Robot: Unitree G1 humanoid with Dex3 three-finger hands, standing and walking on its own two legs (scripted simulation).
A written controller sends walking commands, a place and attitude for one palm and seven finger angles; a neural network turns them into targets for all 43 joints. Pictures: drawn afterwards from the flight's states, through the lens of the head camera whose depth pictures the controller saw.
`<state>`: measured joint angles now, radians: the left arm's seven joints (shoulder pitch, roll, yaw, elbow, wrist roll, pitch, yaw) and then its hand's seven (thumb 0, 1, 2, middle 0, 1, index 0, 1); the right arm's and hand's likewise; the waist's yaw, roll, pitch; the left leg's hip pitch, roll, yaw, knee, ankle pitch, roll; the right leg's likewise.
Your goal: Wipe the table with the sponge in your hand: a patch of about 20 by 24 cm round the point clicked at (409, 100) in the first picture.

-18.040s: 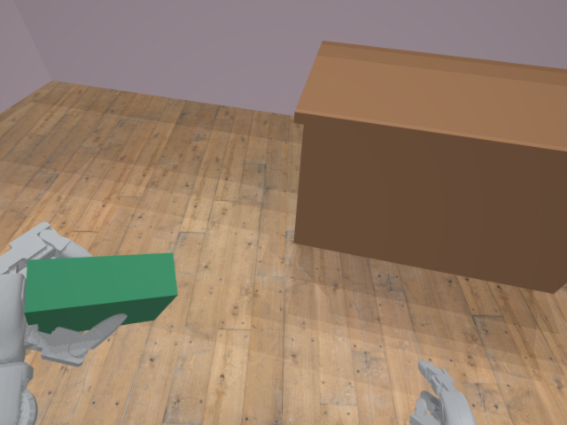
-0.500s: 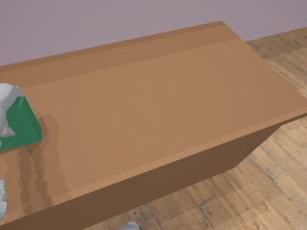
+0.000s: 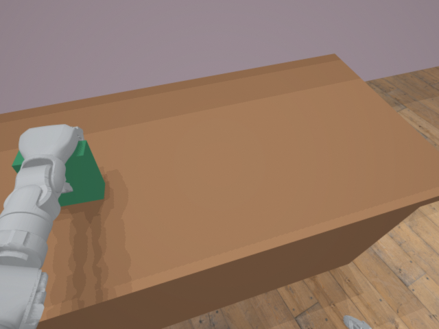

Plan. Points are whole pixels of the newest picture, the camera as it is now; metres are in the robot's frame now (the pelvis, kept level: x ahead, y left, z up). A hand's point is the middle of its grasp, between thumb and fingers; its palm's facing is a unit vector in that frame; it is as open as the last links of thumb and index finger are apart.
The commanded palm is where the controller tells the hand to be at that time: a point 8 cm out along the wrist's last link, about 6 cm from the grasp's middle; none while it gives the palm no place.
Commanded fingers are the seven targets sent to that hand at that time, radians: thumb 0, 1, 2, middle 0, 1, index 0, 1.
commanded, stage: slide across to the middle lane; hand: left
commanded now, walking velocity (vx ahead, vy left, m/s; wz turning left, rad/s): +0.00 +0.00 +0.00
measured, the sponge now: (68, 183) +0.37 +0.35 +0.02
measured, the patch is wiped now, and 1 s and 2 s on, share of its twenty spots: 0.15 0.20 0.35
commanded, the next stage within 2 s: wipe back along the middle lane in 0.30 s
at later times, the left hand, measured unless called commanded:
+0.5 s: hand (78, 163) +0.39 +0.32 +0.06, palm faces -0.13 +0.03 -0.99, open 9.4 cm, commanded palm +0.36 +0.29 +0.09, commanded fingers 0.00 0.10 1.30 -1.20 -1.60 -1.20 -1.60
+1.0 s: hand (82, 175) +0.36 +0.30 +0.06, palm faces -0.04 +0.01 -1.00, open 9.4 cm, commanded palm +0.31 +0.27 +0.08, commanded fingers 0.00 0.10 1.30 -1.20 -1.60 -1.20 -1.60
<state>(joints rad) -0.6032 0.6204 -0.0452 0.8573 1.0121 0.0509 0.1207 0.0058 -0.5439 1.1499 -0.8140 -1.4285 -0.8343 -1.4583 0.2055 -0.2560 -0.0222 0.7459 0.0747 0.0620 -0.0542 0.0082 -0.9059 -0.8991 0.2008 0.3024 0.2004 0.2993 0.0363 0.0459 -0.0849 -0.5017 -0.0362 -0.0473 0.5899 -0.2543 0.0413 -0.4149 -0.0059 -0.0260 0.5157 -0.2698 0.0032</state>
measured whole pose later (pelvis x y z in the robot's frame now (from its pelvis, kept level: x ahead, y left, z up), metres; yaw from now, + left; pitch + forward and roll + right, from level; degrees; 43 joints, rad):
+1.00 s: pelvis +0.02 -0.01 +0.00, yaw -1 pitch +7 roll -1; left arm -0.30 0.50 -0.05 0.49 0.99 0.27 0.15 0.01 -0.44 1.09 -0.74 -1.49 -0.76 -1.51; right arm 0.15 -0.27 -0.01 0.68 0.08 0.12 -0.02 0.01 -0.91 -0.90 0.20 0.30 0.20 0.30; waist 0.03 0.06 -0.09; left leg -0.38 -0.03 -0.03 0.55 -0.27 0.03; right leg -0.31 0.00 -0.01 0.48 -0.29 0.01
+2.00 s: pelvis +0.02 -0.02 +0.01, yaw -2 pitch +2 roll +0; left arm 0.17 0.42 -0.07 -0.04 0.97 0.37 0.16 0.04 -0.43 1.07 -0.70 -1.51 -0.77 -1.48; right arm 0.06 -0.26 0.01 0.66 0.06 0.07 -0.01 0.01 -0.91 -0.90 0.20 0.30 0.20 0.30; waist 0.08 0.08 -0.06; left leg -0.26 -0.01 -0.01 0.51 -0.27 0.02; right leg -0.22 0.01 0.02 0.49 -0.29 -0.01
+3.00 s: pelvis -0.01 -0.03 +0.00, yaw +0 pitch +0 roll +0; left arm -0.11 0.31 -0.30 0.13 1.01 0.46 0.11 0.00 -0.48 1.09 -0.75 -1.47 -0.83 -1.38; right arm 0.04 -0.24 0.02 0.67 0.07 0.06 -0.01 0.01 -0.91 -0.90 0.20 0.30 0.19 0.29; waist 0.12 0.09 -0.06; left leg -0.30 -0.03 -0.05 0.54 -0.24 0.00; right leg -0.25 0.00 -0.02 0.55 -0.30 -0.02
